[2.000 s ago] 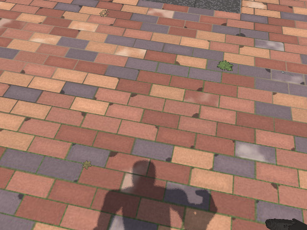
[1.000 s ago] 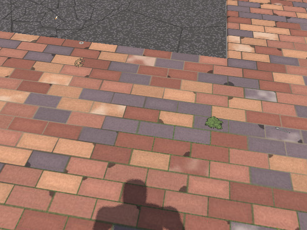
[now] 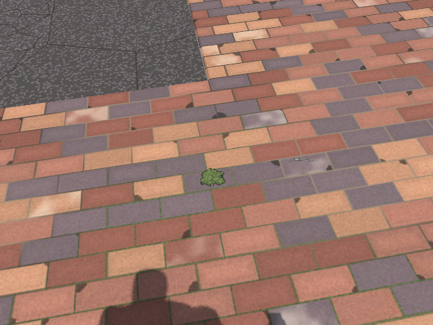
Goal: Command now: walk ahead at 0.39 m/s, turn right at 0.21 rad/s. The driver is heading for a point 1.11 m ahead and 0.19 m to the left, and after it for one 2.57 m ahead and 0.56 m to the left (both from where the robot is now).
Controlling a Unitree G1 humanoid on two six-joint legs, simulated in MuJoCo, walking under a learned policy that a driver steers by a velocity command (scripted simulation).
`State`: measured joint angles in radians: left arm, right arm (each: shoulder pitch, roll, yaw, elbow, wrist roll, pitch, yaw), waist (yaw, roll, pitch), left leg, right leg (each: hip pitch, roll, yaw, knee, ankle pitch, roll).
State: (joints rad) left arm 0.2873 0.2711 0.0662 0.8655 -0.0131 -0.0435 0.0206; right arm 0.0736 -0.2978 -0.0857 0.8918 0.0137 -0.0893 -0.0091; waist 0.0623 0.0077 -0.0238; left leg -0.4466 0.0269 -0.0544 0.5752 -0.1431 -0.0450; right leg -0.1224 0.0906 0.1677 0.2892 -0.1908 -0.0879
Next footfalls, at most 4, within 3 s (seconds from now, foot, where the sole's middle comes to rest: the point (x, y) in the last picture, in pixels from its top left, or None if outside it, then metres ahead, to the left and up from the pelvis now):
0.14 left None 0.14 0.16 -0.79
0.62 right None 0.48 -0.08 -0.79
1.16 left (198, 250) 0.77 0.18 -0.79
1.66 right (229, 176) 1.11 0.08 -0.79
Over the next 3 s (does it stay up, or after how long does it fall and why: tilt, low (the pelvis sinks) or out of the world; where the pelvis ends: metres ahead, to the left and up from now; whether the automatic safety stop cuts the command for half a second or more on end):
stays up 1.57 0.38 -0.01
